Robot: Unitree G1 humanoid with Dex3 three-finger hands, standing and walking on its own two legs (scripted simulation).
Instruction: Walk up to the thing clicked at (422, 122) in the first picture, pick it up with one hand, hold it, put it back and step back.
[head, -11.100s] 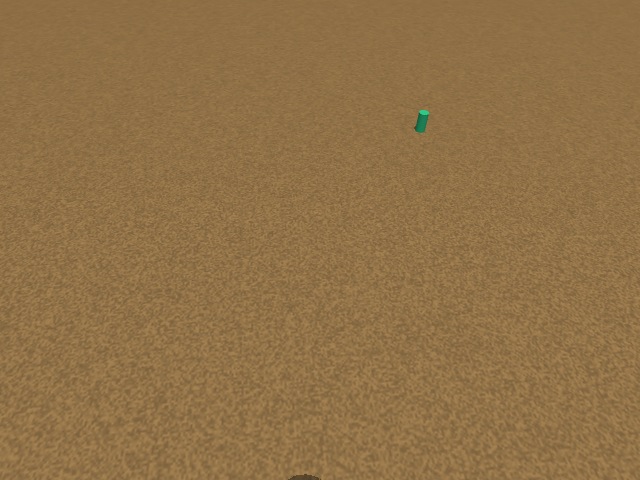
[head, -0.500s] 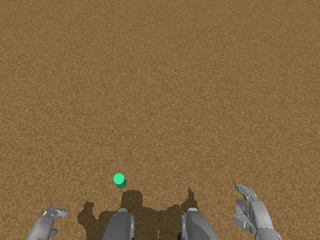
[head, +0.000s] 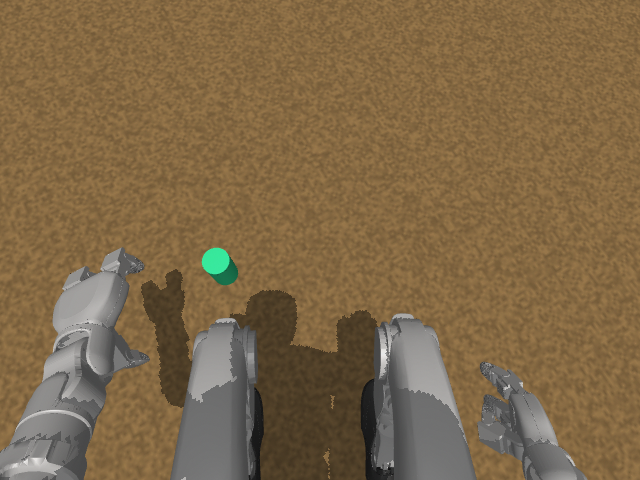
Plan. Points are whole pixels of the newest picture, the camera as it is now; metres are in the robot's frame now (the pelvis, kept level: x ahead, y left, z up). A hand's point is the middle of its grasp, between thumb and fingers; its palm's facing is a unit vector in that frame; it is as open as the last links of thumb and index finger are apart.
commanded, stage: rise first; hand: left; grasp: from above
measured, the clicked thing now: (221, 267) +0.45 +0.19 -0.41
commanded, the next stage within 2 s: approach in 1.50 s
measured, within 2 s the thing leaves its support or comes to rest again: neither
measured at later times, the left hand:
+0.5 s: hand (151, 298) +0.36 +0.26 -0.23, palm faces -0.47 -0.13 -0.88, open 14.0 cm
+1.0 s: hand (165, 288) +0.38 +0.26 -0.27, palm faces -0.46 -0.04 -0.89, open 13.7 cm
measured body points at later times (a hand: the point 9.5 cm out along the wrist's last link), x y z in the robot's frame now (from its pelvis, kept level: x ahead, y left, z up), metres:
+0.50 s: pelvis -0.02 +0.01 -0.07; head +0.18 +0.04 +0.33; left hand +0.38 +0.27 -0.18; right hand +0.09 -0.28 -0.20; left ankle +0.07 +0.13 -0.43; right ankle +0.08 -0.13 -0.43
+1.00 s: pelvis -0.01 +0.01 -0.10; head +0.20 +0.04 +0.30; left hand +0.40 +0.25 -0.22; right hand +0.07 -0.27 -0.23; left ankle +0.07 +0.13 -0.43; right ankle +0.08 -0.13 -0.43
